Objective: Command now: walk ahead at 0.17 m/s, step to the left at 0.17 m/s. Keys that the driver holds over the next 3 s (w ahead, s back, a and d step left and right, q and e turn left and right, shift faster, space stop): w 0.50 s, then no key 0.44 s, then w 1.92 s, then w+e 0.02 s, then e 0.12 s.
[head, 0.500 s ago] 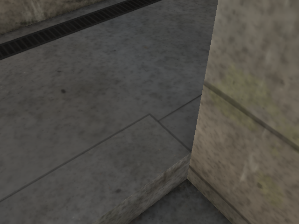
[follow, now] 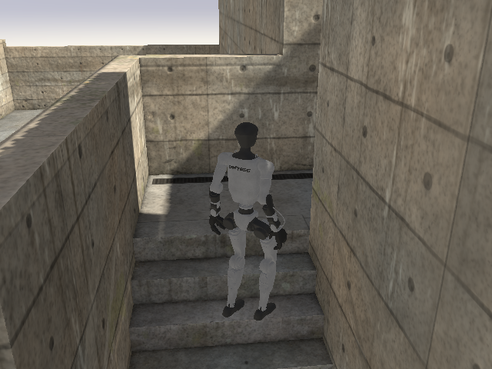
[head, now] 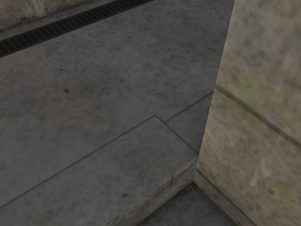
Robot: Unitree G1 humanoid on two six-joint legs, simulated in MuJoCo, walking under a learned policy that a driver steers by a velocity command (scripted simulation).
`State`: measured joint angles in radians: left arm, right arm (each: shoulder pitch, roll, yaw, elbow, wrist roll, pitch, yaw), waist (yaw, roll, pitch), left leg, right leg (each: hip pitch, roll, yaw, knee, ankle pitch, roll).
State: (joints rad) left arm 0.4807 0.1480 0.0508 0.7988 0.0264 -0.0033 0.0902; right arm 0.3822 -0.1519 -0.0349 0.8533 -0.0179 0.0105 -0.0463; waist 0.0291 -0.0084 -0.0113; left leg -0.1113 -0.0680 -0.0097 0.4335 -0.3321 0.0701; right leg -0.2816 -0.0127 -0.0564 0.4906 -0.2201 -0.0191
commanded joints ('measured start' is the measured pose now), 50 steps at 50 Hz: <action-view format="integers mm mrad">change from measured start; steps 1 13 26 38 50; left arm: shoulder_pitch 19 151 -254 -685 -344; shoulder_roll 76 152 98 -16 7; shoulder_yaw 22 61 42 -69 -10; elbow -47 -23 -149 -386 15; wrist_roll -5 -13 61 62 22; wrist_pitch -11 37 33 16 -20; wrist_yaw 10 64 -43 -75 -1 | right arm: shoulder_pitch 19 -119 87 348 -141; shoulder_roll -76 -130 -159 -70 -1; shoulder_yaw -16 -36 -30 -8 -1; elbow -59 -197 -155 95 -210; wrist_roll -2 11 -6 17 -55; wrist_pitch -10 -21 -54 -78 -62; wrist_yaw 0 1 -30 -37 40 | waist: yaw -10 57 -59 -135 -64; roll -18 -83 51 41 195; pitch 80 -49 43 74 76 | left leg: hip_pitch -63 -254 182 318 -716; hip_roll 78 66 287 236 -4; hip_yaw -95 -57 -359 -161 -216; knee -90 246 -106 -226 1741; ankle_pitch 95 539 623 1148 17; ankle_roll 88 -33 218 78 -51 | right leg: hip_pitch -20 231 -794 -1135 -353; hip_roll -74 -204 53 17 -193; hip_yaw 85 218 96 -124 640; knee -82 -80 1287 1353 -61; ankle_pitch -34 282 -189 -323 -500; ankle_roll -44 -173 12 -48 -276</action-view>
